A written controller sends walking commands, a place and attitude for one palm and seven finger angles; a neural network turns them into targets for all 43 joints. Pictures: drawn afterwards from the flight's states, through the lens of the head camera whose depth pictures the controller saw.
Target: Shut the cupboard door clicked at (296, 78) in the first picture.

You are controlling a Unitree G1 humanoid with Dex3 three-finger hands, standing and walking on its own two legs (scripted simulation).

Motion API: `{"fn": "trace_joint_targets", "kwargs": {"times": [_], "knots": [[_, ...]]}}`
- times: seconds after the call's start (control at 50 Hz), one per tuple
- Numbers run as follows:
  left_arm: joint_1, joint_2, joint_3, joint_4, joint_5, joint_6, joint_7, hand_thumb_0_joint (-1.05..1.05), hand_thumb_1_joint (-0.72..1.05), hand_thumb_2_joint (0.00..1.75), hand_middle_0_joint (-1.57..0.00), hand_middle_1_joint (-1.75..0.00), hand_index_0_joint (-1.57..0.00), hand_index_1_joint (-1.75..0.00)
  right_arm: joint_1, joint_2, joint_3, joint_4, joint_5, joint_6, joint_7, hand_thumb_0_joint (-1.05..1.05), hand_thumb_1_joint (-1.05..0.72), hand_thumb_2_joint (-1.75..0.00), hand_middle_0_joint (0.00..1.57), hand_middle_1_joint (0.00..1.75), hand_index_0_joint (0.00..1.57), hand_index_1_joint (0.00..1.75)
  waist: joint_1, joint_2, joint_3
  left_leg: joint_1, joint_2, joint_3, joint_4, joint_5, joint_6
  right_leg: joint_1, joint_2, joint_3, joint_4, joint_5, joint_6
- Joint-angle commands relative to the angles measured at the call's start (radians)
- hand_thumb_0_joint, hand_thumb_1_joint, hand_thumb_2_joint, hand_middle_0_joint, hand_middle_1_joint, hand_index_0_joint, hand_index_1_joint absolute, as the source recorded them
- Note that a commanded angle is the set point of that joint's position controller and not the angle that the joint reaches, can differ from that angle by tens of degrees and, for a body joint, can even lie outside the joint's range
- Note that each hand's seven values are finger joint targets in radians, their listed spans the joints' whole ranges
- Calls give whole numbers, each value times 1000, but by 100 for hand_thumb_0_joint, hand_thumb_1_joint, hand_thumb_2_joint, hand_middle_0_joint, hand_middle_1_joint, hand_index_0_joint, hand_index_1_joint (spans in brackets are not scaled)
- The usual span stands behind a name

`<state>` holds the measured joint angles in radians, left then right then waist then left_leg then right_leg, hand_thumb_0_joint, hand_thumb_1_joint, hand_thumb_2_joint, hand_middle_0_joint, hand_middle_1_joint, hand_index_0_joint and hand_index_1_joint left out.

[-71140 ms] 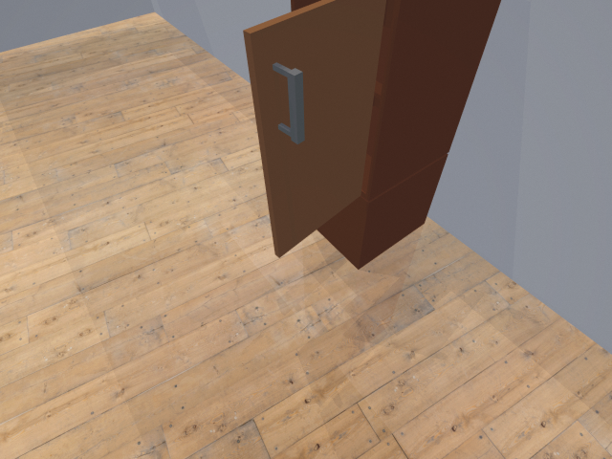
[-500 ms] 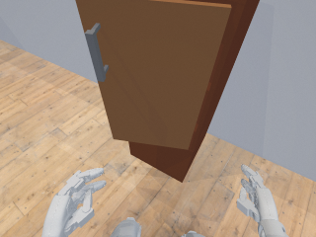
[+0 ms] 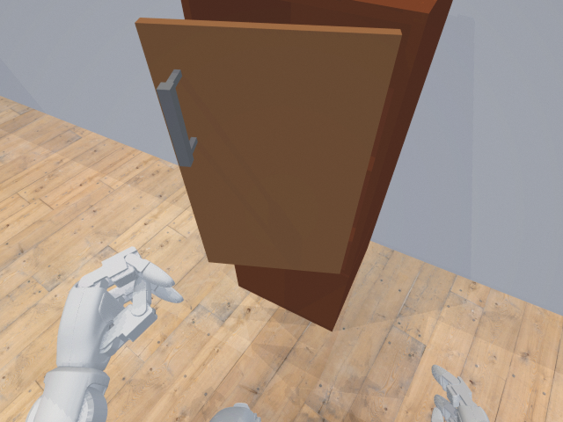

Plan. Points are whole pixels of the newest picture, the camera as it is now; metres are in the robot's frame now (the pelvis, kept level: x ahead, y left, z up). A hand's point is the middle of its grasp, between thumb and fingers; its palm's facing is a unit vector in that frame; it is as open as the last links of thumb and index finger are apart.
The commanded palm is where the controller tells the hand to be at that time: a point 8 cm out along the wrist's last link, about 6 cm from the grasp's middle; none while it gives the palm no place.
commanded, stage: raise the hand and make a fist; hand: left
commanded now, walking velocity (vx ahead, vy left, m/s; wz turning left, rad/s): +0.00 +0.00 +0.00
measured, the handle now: (181, 120) +0.50 +0.19 +0.17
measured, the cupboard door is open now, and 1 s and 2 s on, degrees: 22 22 22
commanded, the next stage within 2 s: bring the fist close to the handle in 0.92 s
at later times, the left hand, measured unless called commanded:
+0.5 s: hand (148, 268) +0.26 +0.17 +0.15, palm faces -0.04 -1.00 -0.08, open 3.1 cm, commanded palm +0.23 +0.23 +0.17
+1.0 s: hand (134, 259) +0.25 +0.17 +0.18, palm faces +0.03 -1.00 -0.07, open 3.1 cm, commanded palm +0.22 +0.22 +0.17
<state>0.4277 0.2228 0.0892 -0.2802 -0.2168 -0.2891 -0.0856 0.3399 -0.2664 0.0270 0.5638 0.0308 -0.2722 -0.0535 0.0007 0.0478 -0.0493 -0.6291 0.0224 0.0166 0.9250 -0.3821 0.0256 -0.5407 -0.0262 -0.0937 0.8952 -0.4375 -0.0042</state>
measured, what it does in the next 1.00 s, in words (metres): stands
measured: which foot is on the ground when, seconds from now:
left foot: down 0.00-1.00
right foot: down 0.00-1.00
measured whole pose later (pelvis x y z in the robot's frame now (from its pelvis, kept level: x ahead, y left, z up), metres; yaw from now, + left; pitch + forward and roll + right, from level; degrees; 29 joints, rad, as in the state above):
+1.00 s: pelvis +0.02 -0.02 +0.04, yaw +0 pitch -2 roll -1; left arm 0.25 0.26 0.23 -0.20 -0.31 -0.04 -0.25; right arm 0.25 -0.26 0.05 0.61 0.06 -0.28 -0.08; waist 0.04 0.06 -0.03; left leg -0.31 0.03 0.01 0.63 -0.28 -0.01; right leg -0.23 0.00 -0.10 0.61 -0.34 -0.03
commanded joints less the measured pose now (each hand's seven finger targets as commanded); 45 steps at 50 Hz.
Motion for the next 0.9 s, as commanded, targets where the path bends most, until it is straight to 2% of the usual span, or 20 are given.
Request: {"fn": "trace_joint_targets", "kwargs": {"times": [0.0,0.04,0.14,0.2,0.22,0.26,0.36,0.44,0.48,0.52,0.56,0.6,0.64,0.68,0.72,0.74,0.76,0.82,0.84,0.88], "knots": [[-59,122,0,-124,-9,59,-120,0,90,90,-112,-130,-112,-130,-123,-113,-46,-192,22,-84,-20,0,-90,-90,20,30,20,30,3,-49,-101,134,-17,-66,-232,-71,1,2,24,57,-232,-72,-7],[-59,200,115,-153,-16,110,-101,0,90,90,-115,-134,-115,-134,-144,-103,-47,-191,21,-72,-32,0,-90,-90,20,30,20,30,36,-39,-137,168,-17,-61,-248,-29,2,55,23,55,-245,-47,-7],[-165,184,198,-329,-73,76,-21,0,90,90,-124,-144,-124,-144,-149,-77,-26,-190,8,-69,-30,0,-90,-90,20,30,20,30,53,30,-196,287,-12,-54,-264,216,-10,144,44,6,-210,238,-17],[-177,122,130,-262,-75,60,-45,0,90,90,-130,-150,-130,-150,-137,-83,-21,-164,9,-75,-15,0,-90,-90,20,30,20,30,20,22,-142,315,-9,-50,-259,280,-15,129,50,1,-219,318,-14],[-178,110,106,-236,-74,72,-68,0,90,90,-130,-150,-130,-150,-137,-89,-20,-160,9,-75,-12,0,-90,-90,20,30,20,30,13,34,-123,317,-10,-49,-262,277,-13,124,48,5,-230,325,-11],[-161,93,62,-161,-68,126,-127,0,90,90,-130,-150,-130,-150,-134,-98,-23,-154,18,-70,-13,0,-90,-90,20,30,20,30,7,-16,-93,314,-11,-42,-267,280,-4,141,41,16,-257,353,-5],[-225,192,145,-159,-81,274,-204,0,90,90,-130,-150,-130,-150,-167,-103,-15,-171,28,-39,-37,0,-90,-90,20,30,20,30,37,-40,-105,333,-22,-36,-310,272,7,210,28,35,-318,369,2],[-346,292,300,-252,-113,249,-156,0,90,90,-130,-150,-130,-150,-197,-87,-4,-161,17,-32,-46,0,-90,-90,20,30,20,30,57,-34,-180,399,-23,-35,-328,330,2,275,32,33,-332,403,-2],[-376,257,297,-261,-125,210,-142,0,90,90,-130,-150,-130,-150,-203,-72,1,-152,17,-42,-41,0,-90,-90,20,30,20,30,55,3,-199,438,-24,-35,-341,359,-2,285,36,24,-332,430,-6],[-369,196,245,-202,-134,196,-151,0,90,90,-130,-150,-130,-150,-206,-74,3,-131,22,-50,-37,0,-90,-90,20,30,20,30,44,27,-150,442,-26,-31,-349,344,-7,265,40,20,-346,423,-7],[-317,138,179,-107,-137,221,-184,0,90,90,-130,-150,-130,-150,-206,-82,-3,-120,30,-55,-34,0,-90,-90,20,30,20,30,35,-19,-93,415,-25,-25,-350,307,-2,247,32,32,-370,410,3],[-276,125,142,-40,-136,272,-222,0,90,90,-130,-150,-130,-150,-203,-93,-7,-122,36,-52,-38,0,-90,-90,20,30,20,30,37,-54,-38,380,-27,-22,-355,253,1,230,22,52,-398,364,12],[-239,161,154,-27,-117,318,-239,0,90,90,-130,-150,-130,-150,-203,-105,-16,-130,41,-45,-38,0,-90,-90,20,30,20,30,45,-106,-40,366,-24,-19,-350,253,6,248,11,77,-409,357,22],[-266,198,191,-102,-108,335,-232,0,90,90,-130,-150,-130,-150,-220,-99,-16,-153,38,-36,-40,0,-90,-90,20,30,20,30,56,-71,-84,379,-30,-15,-358,266,8,268,7,75,-404,354,19],[-318,244,254,-183,-108,308,-198,0,90,90,-130,-150,-130,-150,-232,-90,-13,-162,29,-33,-41,0,-90,-90,20,30,20,30,64,-59,-128,401,-32,-16,-366,272,6,282,10,69,-403,329,14],[-330,306,309,-207,-107,280,-169,0,90,90,-130,-150,-130,-150,-229,-93,-13,-154,22,-34,-41,0,-90,-90,20,30,20,30,64,-90,-131,395,-27,-18,-358,270,5,289,6,84,-410,317,19],[-372,274,297,-254,-105,248,-153,0,90,90,-130,-150,-130,-150,-240,-80,-12,-159,18,-38,-40,0,-90,-90,20,30,20,30,65,-39,-164,413,-32,-15,-366,270,5,292,8,78,-406,300,13],[-367,218,271,-230,-112,163,-115,0,90,90,-130,-150,-130,-150,-224,-72,-8,-130,17,-55,-34,0,-90,-90,20,30,20,30,49,21,-112,433,-30,-15,-376,250,-3,256,25,54,-404,279,2],[-358,225,265,-206,-110,151,-113,0,90,90,-130,-150,-130,-150,-217,-79,-9,-119,16,-59,-32,0,-90,-90,20,30,20,30,42,3,-99,421,-25,-17,-370,240,-2,252,24,60,-409,271,4],[-336,169,200,-151,-107,155,-136,0,90,90,-130,-150,-130,-150,-217,-82,-12,-110,23,-66,-31,0,-90,-90,20,30,20,30,28,20,-58,416,-27,-14,-374,214,-2,232,23,61,-418,257,6]]}}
